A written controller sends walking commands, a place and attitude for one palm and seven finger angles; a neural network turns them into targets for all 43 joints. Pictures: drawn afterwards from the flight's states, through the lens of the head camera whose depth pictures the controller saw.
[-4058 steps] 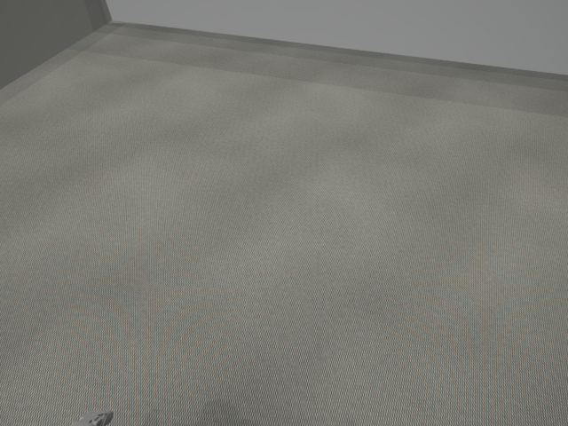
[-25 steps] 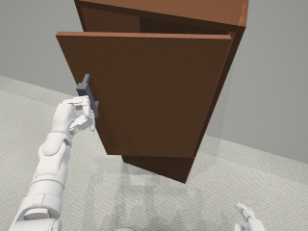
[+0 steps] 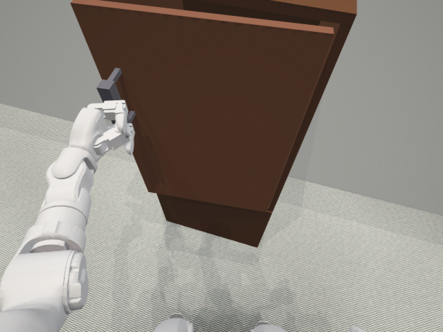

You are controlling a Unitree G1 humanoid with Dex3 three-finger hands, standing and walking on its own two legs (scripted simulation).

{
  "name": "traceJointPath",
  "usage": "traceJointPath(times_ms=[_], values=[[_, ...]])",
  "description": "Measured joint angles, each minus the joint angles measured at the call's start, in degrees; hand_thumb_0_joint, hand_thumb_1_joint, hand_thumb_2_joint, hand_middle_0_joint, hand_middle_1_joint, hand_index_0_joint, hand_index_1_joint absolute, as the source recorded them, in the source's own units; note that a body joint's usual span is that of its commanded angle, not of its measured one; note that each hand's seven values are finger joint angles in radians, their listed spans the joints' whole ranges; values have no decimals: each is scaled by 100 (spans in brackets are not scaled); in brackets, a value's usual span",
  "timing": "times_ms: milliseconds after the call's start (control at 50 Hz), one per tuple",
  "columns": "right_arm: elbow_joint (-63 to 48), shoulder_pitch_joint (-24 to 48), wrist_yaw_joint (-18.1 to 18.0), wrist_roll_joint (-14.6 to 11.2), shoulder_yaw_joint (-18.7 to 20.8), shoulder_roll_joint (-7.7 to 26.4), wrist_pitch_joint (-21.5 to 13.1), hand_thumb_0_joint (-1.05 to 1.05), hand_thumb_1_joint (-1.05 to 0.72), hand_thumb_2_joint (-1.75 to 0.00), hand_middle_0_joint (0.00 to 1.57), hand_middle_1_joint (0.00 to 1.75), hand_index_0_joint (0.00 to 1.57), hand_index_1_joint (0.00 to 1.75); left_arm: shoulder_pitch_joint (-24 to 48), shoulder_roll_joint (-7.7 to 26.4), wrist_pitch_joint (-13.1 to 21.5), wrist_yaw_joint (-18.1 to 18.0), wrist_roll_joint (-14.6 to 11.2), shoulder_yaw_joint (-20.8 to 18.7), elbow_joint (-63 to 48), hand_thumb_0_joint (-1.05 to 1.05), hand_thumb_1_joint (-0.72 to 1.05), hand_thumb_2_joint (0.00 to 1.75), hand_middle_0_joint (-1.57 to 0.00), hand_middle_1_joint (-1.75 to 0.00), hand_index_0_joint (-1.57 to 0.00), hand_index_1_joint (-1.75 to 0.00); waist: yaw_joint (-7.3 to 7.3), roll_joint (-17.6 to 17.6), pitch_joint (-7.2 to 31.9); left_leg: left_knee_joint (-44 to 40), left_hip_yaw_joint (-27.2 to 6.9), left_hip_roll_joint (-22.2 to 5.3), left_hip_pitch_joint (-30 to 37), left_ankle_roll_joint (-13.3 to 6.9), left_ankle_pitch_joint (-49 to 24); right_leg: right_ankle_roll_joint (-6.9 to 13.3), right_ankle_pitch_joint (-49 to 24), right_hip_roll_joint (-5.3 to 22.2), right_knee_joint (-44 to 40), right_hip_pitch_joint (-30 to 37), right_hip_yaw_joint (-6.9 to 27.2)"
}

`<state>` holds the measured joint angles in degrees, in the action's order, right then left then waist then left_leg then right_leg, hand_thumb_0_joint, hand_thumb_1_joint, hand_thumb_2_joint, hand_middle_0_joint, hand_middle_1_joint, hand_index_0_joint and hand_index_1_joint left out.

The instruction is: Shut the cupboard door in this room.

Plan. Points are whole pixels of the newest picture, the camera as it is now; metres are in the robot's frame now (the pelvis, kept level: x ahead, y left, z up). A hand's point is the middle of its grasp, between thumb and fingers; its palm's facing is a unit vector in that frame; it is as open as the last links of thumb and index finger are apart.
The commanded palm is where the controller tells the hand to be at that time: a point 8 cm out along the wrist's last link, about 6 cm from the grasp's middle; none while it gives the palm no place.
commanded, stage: push the door shut along its arc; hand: left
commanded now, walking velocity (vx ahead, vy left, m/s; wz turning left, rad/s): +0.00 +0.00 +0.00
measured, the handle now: (120, 103) +0.52 +0.19 +0.10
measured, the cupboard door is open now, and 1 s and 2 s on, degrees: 6 0 0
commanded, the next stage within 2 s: pull the fist back off the door in 0.62 s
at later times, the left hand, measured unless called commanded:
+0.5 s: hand (149, 116) +0.48 +0.13 +0.10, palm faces -0.29 -0.96 -0.02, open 3.1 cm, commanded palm +0.50 +0.17 +0.10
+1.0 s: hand (164, 108) +0.51 +0.11 +0.10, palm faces +0.04 -1.00 -0.06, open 3.1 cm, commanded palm +0.48 +0.16 +0.10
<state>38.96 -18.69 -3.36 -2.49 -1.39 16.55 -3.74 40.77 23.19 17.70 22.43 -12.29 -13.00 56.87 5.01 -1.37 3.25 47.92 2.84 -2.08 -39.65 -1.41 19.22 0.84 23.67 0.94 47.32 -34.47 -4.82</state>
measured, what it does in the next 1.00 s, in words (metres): stands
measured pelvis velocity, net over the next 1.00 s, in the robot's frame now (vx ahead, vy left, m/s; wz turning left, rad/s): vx -0.03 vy -0.01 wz -0.01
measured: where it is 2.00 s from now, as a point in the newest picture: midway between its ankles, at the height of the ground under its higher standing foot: outside the picture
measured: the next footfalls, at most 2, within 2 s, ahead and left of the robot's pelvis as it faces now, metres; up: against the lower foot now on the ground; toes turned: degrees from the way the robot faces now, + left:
none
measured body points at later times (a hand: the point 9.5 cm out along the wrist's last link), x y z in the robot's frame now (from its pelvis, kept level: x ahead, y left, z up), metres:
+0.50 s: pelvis +0.00 +0.00 -0.01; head +0.09 +0.00 +0.43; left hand +0.49 +0.18 +0.10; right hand +0.02 -0.27 -0.13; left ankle +0.04 +0.10 -0.70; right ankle +0.00 -0.11 -0.70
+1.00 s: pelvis -0.03 -0.01 -0.02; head +0.08 -0.01 +0.41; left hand +0.50 +0.16 +0.10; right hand -0.02 -0.27 -0.14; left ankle +0.04 +0.10 -0.70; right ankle +0.00 -0.11 -0.70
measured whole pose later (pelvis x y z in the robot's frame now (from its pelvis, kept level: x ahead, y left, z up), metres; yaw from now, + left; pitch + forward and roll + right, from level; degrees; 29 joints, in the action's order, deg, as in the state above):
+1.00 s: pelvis -0.03 -0.01 -0.02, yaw -1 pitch +18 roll -2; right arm 38.9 -21.8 1.4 1.4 -1.4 15.1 -5.1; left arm 60.7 23.4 19.5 0.1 -0.9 -16.8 72.6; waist 11.2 -2.2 5.5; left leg 55.0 1.3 -3.8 -53.6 -0.4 19.1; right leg 2.2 23.8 -0.5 54.4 -48.3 -5.8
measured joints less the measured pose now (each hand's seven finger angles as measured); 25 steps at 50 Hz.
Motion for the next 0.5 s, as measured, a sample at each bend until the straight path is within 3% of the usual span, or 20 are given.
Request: traceJointPath(times_ms=[100, 420, 500], values=[[-38, -27, 20, 29, -17, -5, 32, 1, -90, -90, 20, 30, 20, 30, 326, 93, 24, 114, 69, -165, 333, 2, 93, 93, -130, -150, -130, -150, 127, 9, 35, 91, 32, -24, -178, -14, 34, -11, 11, -16, 79, -189, 37], [-30, -187, 119, 87, 8, -4, 120, 1, -90, -90, 20, 30, 20, 30, 1103, 226, 26, 218, 278, -117, 879, 2, 90, 90, -130, -150, -130, -150, 346, -47, 103, 350, 38, -72, -622, -21, 138, -14, 83, -53, 299, -625, 59], [-1, -245, 123, 95, 14, 2, 132, 1, -90, -90, 20, 30, 20, 30, 1170, 232, 100, 286, 275, -118, 958, 2, 90, 90, -130, -150, -129, -150, 327, -62, 120, 399, 5, -72, -709, -12, 139, -1, 98, -54, 349, -700, 29]])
